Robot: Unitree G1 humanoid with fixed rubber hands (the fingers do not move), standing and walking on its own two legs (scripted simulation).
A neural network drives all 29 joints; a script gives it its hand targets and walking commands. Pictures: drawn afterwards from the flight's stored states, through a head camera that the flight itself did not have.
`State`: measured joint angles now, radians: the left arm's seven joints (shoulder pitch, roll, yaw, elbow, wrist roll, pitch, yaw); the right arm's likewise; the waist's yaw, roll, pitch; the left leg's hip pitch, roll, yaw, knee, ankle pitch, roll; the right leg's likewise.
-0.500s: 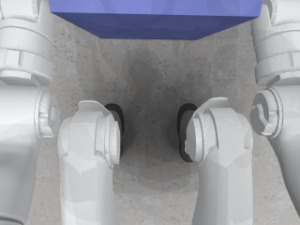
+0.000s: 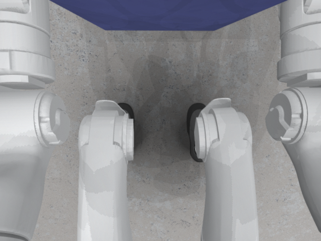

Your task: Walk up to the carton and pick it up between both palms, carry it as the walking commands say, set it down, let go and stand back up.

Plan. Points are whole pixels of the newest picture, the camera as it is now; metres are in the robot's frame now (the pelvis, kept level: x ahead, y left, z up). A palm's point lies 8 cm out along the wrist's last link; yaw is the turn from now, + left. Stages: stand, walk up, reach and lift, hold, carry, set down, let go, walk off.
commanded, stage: reach and lift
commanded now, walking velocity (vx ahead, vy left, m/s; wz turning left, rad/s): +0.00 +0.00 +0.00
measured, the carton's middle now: out of the picture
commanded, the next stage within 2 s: none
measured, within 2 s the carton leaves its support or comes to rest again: neither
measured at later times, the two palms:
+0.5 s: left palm out of the picture +0.56 +0.18 -0.08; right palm out of the picture +0.56 -0.18 -0.08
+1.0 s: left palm out of the picture +0.54 +0.18 -0.01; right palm out of the picture +0.53 -0.18 -0.01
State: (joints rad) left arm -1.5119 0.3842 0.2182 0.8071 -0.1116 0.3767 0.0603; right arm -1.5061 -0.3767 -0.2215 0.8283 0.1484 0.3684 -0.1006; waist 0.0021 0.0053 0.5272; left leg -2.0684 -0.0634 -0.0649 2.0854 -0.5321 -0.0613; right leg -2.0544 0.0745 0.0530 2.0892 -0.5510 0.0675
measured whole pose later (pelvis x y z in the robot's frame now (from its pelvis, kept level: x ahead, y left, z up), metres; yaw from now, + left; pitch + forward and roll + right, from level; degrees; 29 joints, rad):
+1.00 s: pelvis -0.03 +0.00 +0.09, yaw +1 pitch +25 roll -1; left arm -1.44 0.31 0.32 0.66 0.00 0.51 0.03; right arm -1.42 -0.31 -0.37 0.67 0.04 0.50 -0.03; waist -0.01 0.01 0.53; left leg -1.79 -0.10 -0.10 1.77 -0.41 -0.07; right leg -1.77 0.08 0.07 1.77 -0.44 0.08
